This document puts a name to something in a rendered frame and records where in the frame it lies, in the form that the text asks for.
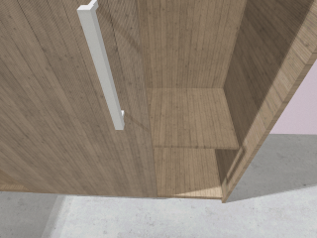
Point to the wardrobe door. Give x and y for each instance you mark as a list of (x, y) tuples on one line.
[(6, 179), (56, 131)]

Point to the handle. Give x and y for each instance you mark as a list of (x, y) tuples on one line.
[(90, 25)]

